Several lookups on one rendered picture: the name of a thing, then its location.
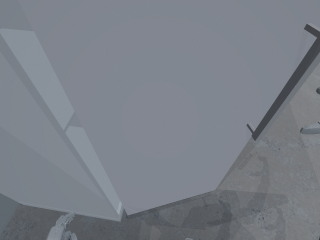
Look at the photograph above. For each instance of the right robot hand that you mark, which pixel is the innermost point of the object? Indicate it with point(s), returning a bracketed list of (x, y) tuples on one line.
[(313, 128)]

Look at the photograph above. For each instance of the left robot hand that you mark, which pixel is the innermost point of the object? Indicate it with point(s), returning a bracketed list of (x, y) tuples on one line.
[(57, 232)]

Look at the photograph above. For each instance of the fridge door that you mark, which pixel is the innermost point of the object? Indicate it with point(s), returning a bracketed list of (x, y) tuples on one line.
[(164, 89)]

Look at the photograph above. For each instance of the handle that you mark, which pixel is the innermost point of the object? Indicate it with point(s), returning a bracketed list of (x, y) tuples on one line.
[(298, 78)]

